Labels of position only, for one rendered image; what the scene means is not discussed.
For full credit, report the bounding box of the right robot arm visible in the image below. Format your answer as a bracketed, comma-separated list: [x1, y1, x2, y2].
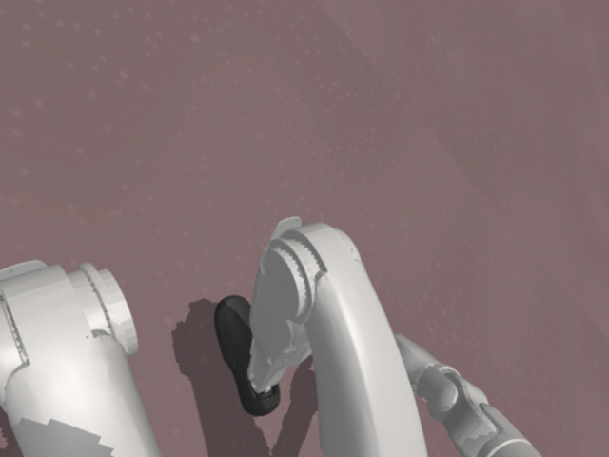
[417, 364, 542, 457]

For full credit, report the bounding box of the right robot hand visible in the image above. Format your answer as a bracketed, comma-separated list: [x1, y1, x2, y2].
[394, 333, 441, 395]

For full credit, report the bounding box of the right robot foot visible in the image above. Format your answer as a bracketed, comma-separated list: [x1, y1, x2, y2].
[214, 295, 280, 416]

